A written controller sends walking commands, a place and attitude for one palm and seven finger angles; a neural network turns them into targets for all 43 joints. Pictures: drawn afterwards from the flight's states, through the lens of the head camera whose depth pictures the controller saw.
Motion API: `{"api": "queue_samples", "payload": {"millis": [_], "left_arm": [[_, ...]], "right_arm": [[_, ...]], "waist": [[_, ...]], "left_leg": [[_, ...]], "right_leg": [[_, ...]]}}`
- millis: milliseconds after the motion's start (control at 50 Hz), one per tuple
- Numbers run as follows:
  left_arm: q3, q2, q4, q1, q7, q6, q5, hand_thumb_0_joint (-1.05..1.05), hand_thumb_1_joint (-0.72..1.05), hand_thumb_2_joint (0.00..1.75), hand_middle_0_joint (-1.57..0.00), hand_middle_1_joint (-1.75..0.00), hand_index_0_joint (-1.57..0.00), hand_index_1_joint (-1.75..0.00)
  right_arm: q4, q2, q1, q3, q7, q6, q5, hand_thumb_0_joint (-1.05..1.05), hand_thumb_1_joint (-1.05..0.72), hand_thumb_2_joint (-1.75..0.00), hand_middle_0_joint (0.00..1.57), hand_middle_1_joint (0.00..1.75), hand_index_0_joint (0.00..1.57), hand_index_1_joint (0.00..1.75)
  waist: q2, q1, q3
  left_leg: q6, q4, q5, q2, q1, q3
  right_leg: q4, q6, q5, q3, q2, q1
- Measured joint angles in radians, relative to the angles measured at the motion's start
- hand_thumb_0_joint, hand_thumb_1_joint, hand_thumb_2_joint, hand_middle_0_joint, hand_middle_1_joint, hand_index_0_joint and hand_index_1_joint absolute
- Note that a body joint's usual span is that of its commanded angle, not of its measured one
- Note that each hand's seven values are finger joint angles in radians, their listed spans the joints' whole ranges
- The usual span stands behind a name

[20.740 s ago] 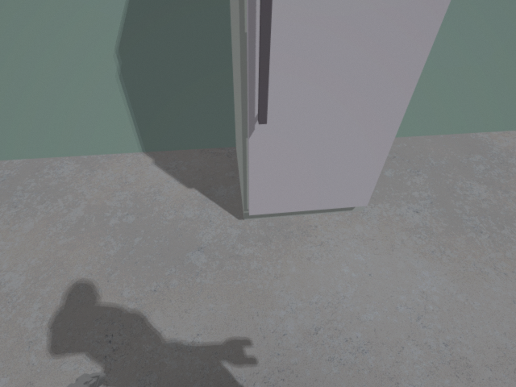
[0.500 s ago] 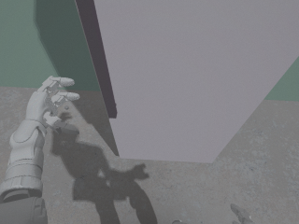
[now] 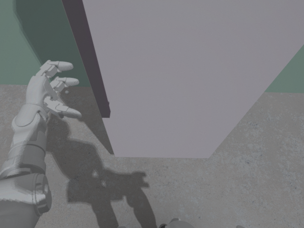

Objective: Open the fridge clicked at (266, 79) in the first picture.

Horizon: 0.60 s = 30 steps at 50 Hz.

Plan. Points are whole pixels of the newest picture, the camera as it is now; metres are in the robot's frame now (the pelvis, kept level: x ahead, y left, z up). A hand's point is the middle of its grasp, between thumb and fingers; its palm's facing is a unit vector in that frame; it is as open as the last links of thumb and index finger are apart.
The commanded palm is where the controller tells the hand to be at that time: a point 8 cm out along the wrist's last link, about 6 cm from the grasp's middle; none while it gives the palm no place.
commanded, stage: move the hooked fingers beside the handle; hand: left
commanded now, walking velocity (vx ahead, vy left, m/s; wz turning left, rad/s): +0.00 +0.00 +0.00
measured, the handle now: (94, 65) +0.52 +0.15 +0.12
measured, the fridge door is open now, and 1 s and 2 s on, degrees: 0 0 0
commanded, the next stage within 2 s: feel for the door with the fingertips in 0.92 s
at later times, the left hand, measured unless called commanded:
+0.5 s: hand (70, 89) +0.46 +0.22 +0.08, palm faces -0.02 -1.00 -0.01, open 14.0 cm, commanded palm +0.44 +0.26 +0.09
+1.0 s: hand (71, 87) +0.46 +0.21 +0.09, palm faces -0.04 -1.00 +0.01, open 14.0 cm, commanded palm +0.43 +0.26 +0.09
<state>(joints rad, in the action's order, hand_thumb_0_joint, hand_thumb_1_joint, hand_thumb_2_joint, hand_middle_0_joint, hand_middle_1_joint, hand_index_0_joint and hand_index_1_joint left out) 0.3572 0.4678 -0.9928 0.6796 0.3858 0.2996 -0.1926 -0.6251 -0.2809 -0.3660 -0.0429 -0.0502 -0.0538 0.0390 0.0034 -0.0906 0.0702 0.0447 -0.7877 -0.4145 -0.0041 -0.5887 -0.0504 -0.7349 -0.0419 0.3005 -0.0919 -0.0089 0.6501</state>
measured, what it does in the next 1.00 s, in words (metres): stands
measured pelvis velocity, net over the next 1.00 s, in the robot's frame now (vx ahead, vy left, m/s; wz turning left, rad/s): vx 0.01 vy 0.01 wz -0.01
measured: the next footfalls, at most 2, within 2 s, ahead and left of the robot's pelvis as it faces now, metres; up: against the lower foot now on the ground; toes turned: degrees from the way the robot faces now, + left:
none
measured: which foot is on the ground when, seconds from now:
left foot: down 0.00-1.00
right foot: down 0.00-1.00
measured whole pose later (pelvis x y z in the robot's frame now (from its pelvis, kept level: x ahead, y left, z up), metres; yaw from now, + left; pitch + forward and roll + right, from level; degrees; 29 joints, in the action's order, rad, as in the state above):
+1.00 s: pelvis +0.01 +0.01 +0.00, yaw +0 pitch +15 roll -2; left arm 0.35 0.46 -1.03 0.72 0.35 0.32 -0.18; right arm -0.61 -0.27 -0.38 -0.04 -0.03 0.02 0.03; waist 0.01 -0.10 0.10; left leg 0.05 -0.83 -0.44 0.00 -0.64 -0.05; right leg -0.76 -0.04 0.32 -0.09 -0.01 0.70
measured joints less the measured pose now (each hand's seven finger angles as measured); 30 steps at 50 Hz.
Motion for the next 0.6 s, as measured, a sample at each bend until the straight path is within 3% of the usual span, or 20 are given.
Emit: {"api": "queue_samples", "payload": {"millis": [200, 300, 460, 600], "left_arm": [[0.003, 0.019, -0.106, 0.122, -0.020, 0.029, 0.023, -0.01, -0.50, 0.30, -0.30, -1.20, -0.30, -1.20], [0.033, 0.023, -0.085, 0.088, -0.022, 0.033, 0.033, -0.01, -0.50, 0.30, -0.30, -1.20, -0.30, -1.20], [0.046, 0.025, -0.059, 0.031, -0.023, 0.032, 0.026, -0.01, -0.50, 0.30, -0.30, -1.20, -0.30, -1.20], [0.010, 0.016, -0.044, 0.049, -0.014, 0.044, 0.012, -0.01, -0.50, 0.30, -0.30, -1.20, -0.29, -1.20]], "right_arm": [[-0.012, -0.002, -0.014, -0.002, 0.009, 0.025, -0.010, 0.01, -0.91, -0.90, 0.20, 0.30, 0.20, 0.30], [0.007, -0.001, -0.041, 0.003, 0.018, 0.049, -0.014, 0.01, -0.91, -0.90, 0.20, 0.30, 0.20, 0.30], [0.020, 0.006, -0.056, 0.002, 0.018, 0.075, -0.007, 0.01, -0.91, -0.90, 0.20, 0.30, 0.20, 0.30], [0.005, 0.004, -0.032, 0.006, 0.012, 0.068, -0.007, 0.01, -0.91, -0.90, 0.20, 0.30, 0.20, 0.30]], "waist": [[0.003, -0.025, 0.000], [0.005, -0.035, 0.016], [0.003, -0.027, 0.011], [0.004, -0.014, 0.012]], "left_leg": [[0.003, -0.033, -0.009, 0.001, -0.061, -0.001], [0.003, -0.029, -0.014, 0.007, -0.066, -0.016], [0.003, -0.026, -0.019, 0.013, -0.050, -0.017], [0.003, -0.032, -0.020, 0.009, -0.053, -0.001]], "right_leg": [[-0.027, 0.002, 0.004, 0.001, 0.001, 0.059], [-0.027, 0.003, 0.005, 0.016, -0.007, 0.072], [-0.019, 0.002, 0.006, 0.017, -0.014, 0.055], [-0.017, 0.003, 0.008, 0.002, -0.009, 0.048]]}}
